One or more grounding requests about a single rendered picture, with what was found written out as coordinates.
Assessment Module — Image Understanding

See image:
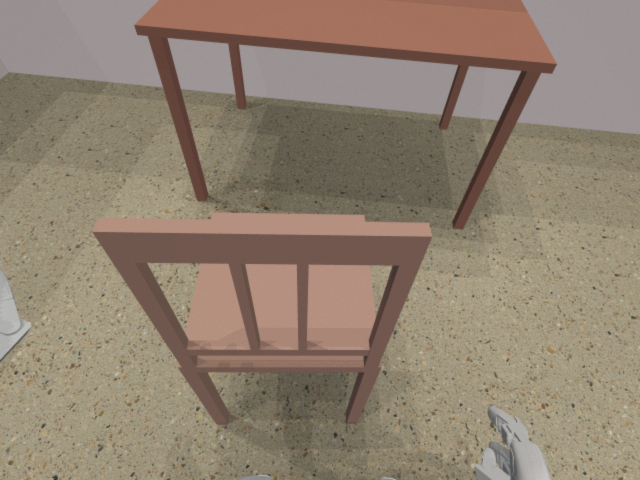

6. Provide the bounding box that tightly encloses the robot right hand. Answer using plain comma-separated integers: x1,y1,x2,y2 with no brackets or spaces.
475,406,551,480

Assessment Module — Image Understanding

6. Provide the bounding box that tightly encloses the robot left hand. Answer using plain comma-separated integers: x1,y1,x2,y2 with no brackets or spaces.
0,268,31,362

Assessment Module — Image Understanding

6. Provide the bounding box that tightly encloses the chair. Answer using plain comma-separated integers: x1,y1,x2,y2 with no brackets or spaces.
92,212,432,425

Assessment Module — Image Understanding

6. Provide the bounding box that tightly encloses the table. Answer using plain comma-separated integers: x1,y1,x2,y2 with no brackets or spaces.
134,0,557,230

